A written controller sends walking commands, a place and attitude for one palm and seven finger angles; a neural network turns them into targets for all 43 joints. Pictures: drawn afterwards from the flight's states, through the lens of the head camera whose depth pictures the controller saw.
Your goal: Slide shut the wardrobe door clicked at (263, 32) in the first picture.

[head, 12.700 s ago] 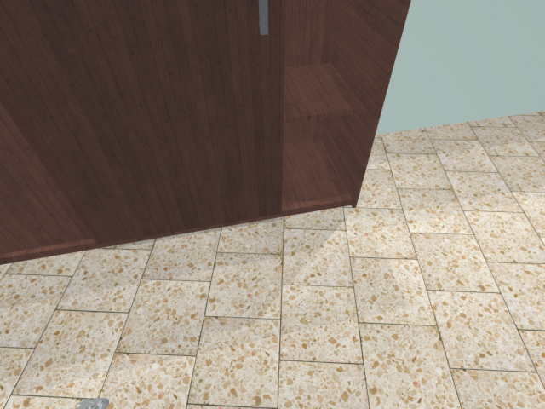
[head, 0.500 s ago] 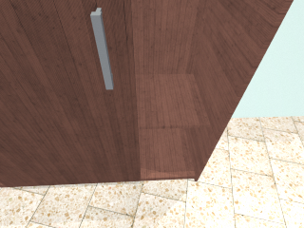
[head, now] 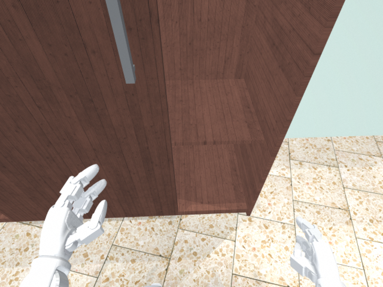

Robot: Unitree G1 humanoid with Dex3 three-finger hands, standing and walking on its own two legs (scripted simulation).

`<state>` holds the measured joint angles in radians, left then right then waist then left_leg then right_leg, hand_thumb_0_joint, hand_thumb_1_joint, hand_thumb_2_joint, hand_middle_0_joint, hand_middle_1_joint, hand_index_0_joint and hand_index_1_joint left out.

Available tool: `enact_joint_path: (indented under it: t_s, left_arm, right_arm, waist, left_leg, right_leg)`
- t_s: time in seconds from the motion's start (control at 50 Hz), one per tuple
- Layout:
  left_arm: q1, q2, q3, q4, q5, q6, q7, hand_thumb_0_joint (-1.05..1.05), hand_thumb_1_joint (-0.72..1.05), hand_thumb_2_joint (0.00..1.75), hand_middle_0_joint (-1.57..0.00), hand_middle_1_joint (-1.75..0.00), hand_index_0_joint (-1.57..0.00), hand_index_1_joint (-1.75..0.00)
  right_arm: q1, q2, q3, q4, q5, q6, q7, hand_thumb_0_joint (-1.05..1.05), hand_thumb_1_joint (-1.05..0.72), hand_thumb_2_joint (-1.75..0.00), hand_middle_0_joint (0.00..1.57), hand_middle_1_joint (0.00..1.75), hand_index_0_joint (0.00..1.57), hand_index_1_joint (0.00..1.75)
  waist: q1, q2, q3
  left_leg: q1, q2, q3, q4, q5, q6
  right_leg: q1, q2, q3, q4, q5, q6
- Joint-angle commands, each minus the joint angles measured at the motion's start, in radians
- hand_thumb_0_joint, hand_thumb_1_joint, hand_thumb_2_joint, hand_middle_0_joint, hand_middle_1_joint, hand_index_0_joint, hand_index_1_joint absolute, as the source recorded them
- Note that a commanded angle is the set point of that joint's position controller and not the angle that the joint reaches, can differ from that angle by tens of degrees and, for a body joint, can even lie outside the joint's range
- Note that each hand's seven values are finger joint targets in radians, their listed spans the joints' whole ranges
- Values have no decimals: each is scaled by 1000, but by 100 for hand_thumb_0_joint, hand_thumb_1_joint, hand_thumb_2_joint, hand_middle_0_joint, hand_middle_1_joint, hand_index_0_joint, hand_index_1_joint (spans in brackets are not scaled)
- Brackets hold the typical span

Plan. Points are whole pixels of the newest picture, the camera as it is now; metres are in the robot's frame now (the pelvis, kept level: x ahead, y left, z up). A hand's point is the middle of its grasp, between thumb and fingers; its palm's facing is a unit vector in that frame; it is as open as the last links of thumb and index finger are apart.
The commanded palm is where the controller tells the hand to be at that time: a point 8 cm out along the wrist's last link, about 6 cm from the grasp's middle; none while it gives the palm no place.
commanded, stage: raise the hand with hooked fingers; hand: left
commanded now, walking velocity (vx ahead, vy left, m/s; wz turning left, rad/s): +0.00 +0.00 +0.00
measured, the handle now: (122, 33) +0.54 +0.18 +0.27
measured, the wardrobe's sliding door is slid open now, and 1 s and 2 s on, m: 0.37 0.37 0.37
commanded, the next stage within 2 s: move the hooked fingers beside the handle in 1.76 s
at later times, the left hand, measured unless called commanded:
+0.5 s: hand (52, 191) +0.24 +0.25 +0.14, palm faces +0.12 -0.99 -0.07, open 11.1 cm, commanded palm +0.20 +0.29 +0.14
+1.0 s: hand out of the picture +0.25 +0.30 +0.24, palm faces +0.18 -0.98 -0.09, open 13.7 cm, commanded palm +0.22 +0.34 +0.24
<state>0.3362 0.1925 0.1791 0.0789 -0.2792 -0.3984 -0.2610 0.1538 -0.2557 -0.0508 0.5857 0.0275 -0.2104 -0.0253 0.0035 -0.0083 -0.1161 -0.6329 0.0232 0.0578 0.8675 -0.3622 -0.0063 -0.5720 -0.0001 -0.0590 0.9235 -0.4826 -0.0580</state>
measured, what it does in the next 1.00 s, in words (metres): stands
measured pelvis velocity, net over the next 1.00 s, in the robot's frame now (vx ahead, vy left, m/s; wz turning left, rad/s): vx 0.01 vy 0.03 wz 0.04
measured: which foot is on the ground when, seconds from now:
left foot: down 0.00-1.00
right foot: down 0.00-1.00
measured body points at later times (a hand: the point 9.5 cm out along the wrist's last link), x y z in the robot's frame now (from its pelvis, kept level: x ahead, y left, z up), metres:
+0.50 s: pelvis +0.01 +0.01 +0.03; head +0.01 -0.01 +0.48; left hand +0.23 +0.30 +0.14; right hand +0.16 -0.23 -0.06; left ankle +0.04 +0.13 -0.69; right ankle -0.01 -0.08 -0.69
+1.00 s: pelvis +0.01 +0.03 +0.04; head -0.02 +0.01 +0.49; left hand +0.24 +0.35 +0.24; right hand +0.24 -0.17 -0.01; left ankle +0.04 +0.13 -0.69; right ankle -0.01 -0.08 -0.69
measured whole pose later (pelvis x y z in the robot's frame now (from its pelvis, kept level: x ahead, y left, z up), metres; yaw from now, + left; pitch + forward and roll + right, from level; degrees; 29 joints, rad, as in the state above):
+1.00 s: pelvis +0.01 +0.03 +0.04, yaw +3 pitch -3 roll -1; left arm -0.03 0.41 0.41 -0.07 -0.33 0.19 -0.31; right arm 0.16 -0.24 0.09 0.64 0.08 -0.28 -0.11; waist 0.08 0.06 -0.03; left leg -0.24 -0.01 0.02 0.51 -0.22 0.03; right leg -0.13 -0.01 -0.10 0.48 -0.30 -0.02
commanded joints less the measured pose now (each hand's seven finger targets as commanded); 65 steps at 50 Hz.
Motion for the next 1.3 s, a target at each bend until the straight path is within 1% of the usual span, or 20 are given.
enact_joint_path:
  t_s: [0.0,0.06,0.08,0.12,0.2,0.24,0.28,0.32,0.38,0.44,0.48,0.56,0.68,0.82,0.88,0.96,1.1,1.18,1.24,1.28]
  left_arm:
    - [-63,204,150,-285,-44,30,28,0,48,72,-23,-57,-23,-57]
    - [-247,203,120,-429,-17,-65,87,0,41,69,-24,-62,-24,-62]
    - [-325,214,93,-458,-10,-91,88,0,39,68,-24,-63,-24,-63]
    - [-297,205,56,-395,-12,-108,55,0,34,66,-24,-66,-24,-66]
    - [-279,265,92,-223,-47,-2,-47,0,25,62,-25,-72,-25,-72]
    - [-245,311,163,-171,-70,86,-70,0,20,60,-25,-75,-25,-75]
    - [-208,337,237,-124,-95,154,-68,0,15,58,-25,-78,-25,-78]
    - [-193,320,259,-190,-109,173,-55,0,11,56,-26,-81,-26,-81]
    - [-194,295,259,-246,-118,171,-39,0,4,53,-26,-86,-26,-86]
    - [-186,284,240,-289,-102,172,-39,0,-3,50,-27,-90,-27,-90]
    - [-203,291,233,-298,-94,194,-38,0,-8,48,-27,-93,-27,-93]
    - [-296,322,251,-373,-81,230,-14,0,-17,44,-28,-99,-28,-99]
    - [-415,369,273,-431,-68,296,-6,0,-31,38,-29,-108,-29,-108]
    - [-512,411,315,-361,-87,455,-41,0,-48,31,-30,-118,-30,-118]
    - [-600,425,305,-373,-79,507,-47,0,-50,30,-30,-120,-30,-120]
    - [-697,473,329,-353,-74,551,-51,0,-50,30,-30,-120,-30,-120]
    - [-824,557,370,-317,-73,617,-81,0,-50,30,-30,-120,-30,-120]
    - [-852,610,403,-259,-75,659,-99,0,-50,30,-30,-120,-30,-120]
    - [-922,639,407,-233,-72,687,-114,0,-50,30,-30,-120,-30,-120]
    - [-857,599,384,-165,-79,707,-125,0,-50,30,-30,-120,-30,-120]
  right_arm:
    - [-41,-108,-17,-236,10,-22,-37,0,-90,-90,20,30,20,30]
    - [6,-89,-3,-192,-4,-48,-55,0,-90,-90,20,30,20,30]
    - [18,-96,3,-175,-5,-58,-60,0,-90,-90,20,30,20,30]
    - [33,-101,15,-142,1,-85,-68,0,-90,-90,20,30,20,30]
    - [15,-119,37,-117,21,-104,-82,0,-90,-90,20,30,20,30]
    - [-2,-119,43,-117,22,-106,-86,0,-90,-90,20,30,20,30]
    - [-12,-113,46,-120,21,-109,-84,0,-90,-90,20,30,20,30]
    - [-15,-105,46,-127,20,-123,-73,0,-90,-90,20,30,20,30]
    - [-2,-104,45,-124,15,-147,-58,0,-90,-90,20,30,20,30]
    - [16,-113,37,-116,18,-170,-51,0,-90,-90,20,30,20,30]
    - [17,-122,39,-106,20,-176,-53,0,-90,-90,20,30,20,30]
    - [1,-120,42,-97,27,-187,-66,0,-90,-90,20,30,20,30]
    - [-24,-115,60,-84,27,-186,-77,0,-90,-90,20,30,20,30]
    - [-73,-113,77,-90,45,-148,-86,0,-90,-90,20,30,20,30]
    - [-97,-106,90,-93,52,-125,-87,0,-90,-90,20,30,20,30]
    - [-119,-107,98,-98,56,-107,-96,0,-90,-90,20,30,20,30]
    - [-153,-106,112,-96,65,-82,-98,0,-90,-90,20,30,20,30]
    - [-160,-112,113,-96,69,-75,-96,0,-90,-90,20,30,20,30]
    - [-172,-122,112,-96,76,-74,-95,0,-90,-90,20,30,20,30]
    - [-163,-123,110,-95,79,-66,-88,0,-90,-90,20,30,20,30]
  waist:
    - [20,-22,-87]
    - [-28,75,-98]
    - [-54,69,-93]
    - [-67,94,-70]
    - [-38,75,0]
    - [5,69,-27]
    - [41,4,-47]
    - [58,15,-85]
    - [65,-32,-91]
    - [55,3,-108]
    - [54,19,-72]
    - [43,52,-89]
    - [57,131,-92]
    - [64,83,-48]
    - [62,137,-25]
    - [53,84,-32]
    - [57,141,-43]
    - [66,96,-47]
    - [59,123,-42]
    - [63,80,-23]
  left_leg:
    - [19,-52,-15,-34,6,26]
    - [112,-26,-46,-30,27,40]
    - [124,-20,-58,-26,29,44]
    - [155,-13,-68,-39,42,47]
    - [131,-15,-83,-94,31,45]
    - [137,-16,-87,-121,58,39]
    - [150,-16,-98,-153,106,34]
    - [199,-18,-91,-182,168,33]
    - [253,-18,-88,-222,234,36]
    - [320,-20,-71,-250,274,43]
    - [342,-20,-72,-269,273,45]
    - [405,-16,-79,-313,233,46]
    - [490,-14,-102,-368,281,37]
    - [522,-16,-111,-418,284,32]
    - [542,-18,-114,-433,261,30]
    - [561,-17,-132,-462,213,32]
    - [585,-28,-128,-479,206,32]
    - [578,-29,-130,-478,211,35]
    - [581,-31,-128,-480,192,38]
    - [558,-29,-125,-472,196,36]
  right_leg:
    - [36,-38,179,-292,-5,66]
    - [3,-25,168,-311,-27,52]
    - [-6,-18,164,-310,-21,49]
    - [11,-17,163,-326,24,47]
    - [87,-34,188,-391,29,59]
    - [160,-54,196,-412,73,68]
    - [229,-58,177,-410,163,75]
    - [258,-53,143,-398,285,80]
    - [281,-28,89,-380,405,78]
    - [259,-5,41,-372,450,70]
    - [249,6,26,-384,419,59]
    - [237,12,3,-411,340,54]
    - [302,19,-15,-442,371,35]
    - [334,19,-20,-492,399,38]
    - [335,19,-12,-519,363,32]
    - [336,18,-14,-543,318,36]
    - [364,10,-2,-577,310,29]
    - [372,7,-1,-588,309,30]
    - [356,2,4,-590,292,31]
    - [361,-1,8,-593,290,31]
